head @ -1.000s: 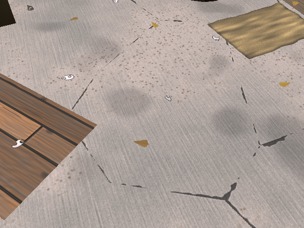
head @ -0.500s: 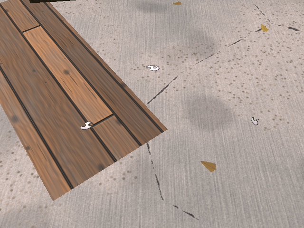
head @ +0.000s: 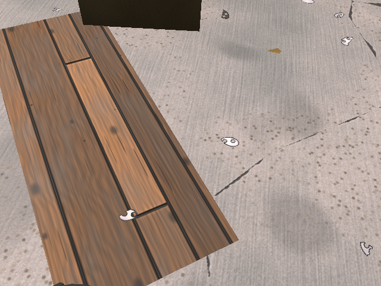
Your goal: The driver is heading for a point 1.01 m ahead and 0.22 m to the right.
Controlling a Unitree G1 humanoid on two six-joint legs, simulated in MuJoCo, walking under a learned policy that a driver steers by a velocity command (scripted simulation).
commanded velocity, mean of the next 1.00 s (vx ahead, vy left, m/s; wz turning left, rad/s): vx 0.10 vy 0.00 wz -0.37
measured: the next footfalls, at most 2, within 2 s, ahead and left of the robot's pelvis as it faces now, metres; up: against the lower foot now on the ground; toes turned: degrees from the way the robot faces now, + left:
right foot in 0.10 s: +0.25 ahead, -0.11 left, +0.00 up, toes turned -2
left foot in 0.68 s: +0.25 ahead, +0.07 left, +0.00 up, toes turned -24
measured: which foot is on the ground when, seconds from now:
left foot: down 0.00-0.10, up 0.12-0.66, down 0.68-1.00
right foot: up 0.00-0.08, down 0.10-0.68, up 0.70-1.00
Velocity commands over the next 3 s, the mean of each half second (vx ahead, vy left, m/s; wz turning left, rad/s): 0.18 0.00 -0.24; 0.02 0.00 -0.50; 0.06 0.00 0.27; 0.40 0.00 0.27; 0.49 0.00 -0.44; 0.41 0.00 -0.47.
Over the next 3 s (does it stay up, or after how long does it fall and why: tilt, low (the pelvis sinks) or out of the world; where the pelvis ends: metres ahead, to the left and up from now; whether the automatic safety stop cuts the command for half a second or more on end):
stays up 0.89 -0.17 -0.02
